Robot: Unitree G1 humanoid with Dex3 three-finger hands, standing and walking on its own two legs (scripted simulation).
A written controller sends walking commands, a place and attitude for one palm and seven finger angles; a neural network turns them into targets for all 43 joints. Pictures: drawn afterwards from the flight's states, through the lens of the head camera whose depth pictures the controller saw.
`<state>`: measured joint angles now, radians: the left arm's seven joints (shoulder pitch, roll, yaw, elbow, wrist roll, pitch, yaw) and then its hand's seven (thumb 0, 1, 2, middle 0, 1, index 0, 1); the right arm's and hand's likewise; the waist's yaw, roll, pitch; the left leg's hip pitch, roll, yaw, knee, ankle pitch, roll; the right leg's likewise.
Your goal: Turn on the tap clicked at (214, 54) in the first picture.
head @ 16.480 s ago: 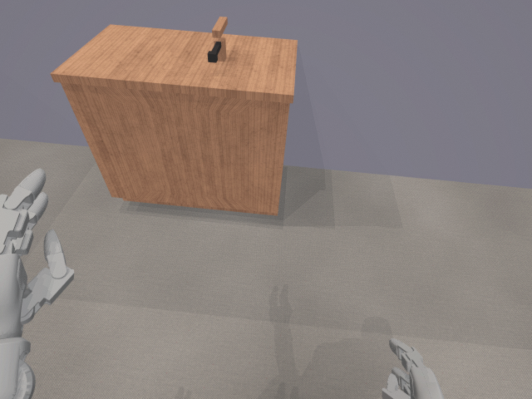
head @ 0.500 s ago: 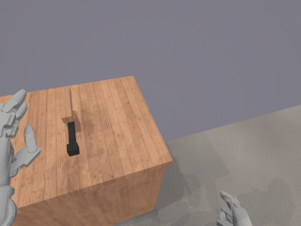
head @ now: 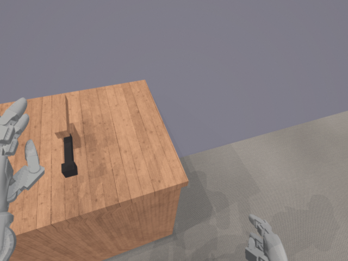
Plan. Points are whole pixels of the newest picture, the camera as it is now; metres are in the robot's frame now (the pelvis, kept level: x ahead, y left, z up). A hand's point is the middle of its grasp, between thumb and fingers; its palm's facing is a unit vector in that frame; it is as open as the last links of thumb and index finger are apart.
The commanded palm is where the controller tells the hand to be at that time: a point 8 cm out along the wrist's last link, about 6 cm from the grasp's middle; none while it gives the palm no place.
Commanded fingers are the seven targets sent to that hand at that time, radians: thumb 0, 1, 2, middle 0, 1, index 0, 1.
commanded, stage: shuffle to correct the standing spot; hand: left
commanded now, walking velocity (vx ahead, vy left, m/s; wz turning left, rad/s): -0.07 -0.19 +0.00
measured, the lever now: (69, 169) +0.30 +0.28 +0.00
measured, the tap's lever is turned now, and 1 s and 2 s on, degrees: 0 0 0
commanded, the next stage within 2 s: none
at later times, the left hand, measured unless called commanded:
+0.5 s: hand (66, 178) +0.21 +0.20 +0.16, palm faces +0.34 -0.86 -0.39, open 7.5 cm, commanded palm +0.15 +0.24 +0.17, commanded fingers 0.00 0.90 0.90 -0.20 -0.30 -0.20 -0.30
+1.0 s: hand (65, 181) +0.21 +0.20 +0.16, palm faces +0.34 -0.85 -0.39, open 7.5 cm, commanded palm +0.15 +0.24 +0.17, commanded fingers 0.00 0.90 0.90 -0.20 -0.30 -0.20 -0.30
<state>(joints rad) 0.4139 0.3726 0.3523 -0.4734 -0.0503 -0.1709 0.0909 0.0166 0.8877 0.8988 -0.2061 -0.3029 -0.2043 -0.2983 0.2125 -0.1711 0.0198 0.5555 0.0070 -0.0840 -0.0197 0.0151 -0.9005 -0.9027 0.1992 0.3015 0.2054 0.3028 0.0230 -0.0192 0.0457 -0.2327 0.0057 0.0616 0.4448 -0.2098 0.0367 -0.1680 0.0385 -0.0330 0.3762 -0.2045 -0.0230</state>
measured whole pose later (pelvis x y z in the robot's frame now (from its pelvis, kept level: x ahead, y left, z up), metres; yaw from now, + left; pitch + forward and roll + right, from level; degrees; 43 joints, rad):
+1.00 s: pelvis -0.01 -0.04 -0.01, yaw +0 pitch +0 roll -1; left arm 0.47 0.39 0.37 -0.53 -0.08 -0.14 0.09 0.02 0.89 0.90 -0.21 -0.30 -0.21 -0.30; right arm 0.23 -0.19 0.00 0.55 0.01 -0.08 -0.03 0.02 -0.90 -0.90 0.20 0.30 0.20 0.30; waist 0.01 -0.01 0.03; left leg -0.32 0.07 0.03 0.56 -0.25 -0.02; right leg -0.24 0.10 -0.06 0.47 -0.24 -0.09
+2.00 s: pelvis -0.03 -0.04 -0.01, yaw +1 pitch +0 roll -1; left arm 0.50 0.39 0.37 -0.55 -0.09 -0.13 0.11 0.02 0.88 0.90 -0.21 -0.30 -0.21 -0.30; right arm 0.25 -0.21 -0.01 0.57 0.01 -0.08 -0.05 0.02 -0.90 -0.90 0.20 0.30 0.20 0.30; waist 0.01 -0.01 0.03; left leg -0.35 0.06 0.03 0.58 -0.22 0.00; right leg -0.28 0.08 -0.07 0.51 -0.23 -0.08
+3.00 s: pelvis -0.02 -0.04 -0.01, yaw +1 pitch +0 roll -1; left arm 0.49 0.38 0.36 -0.56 -0.09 -0.11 0.13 0.02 0.89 0.90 -0.21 -0.30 -0.21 -0.30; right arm 0.25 -0.20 0.00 0.57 0.02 -0.07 -0.04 0.02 -0.90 -0.90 0.20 0.30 0.20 0.30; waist 0.00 0.00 0.03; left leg -0.35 0.06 0.02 0.59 -0.24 -0.01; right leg -0.28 0.08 -0.10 0.52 -0.25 -0.09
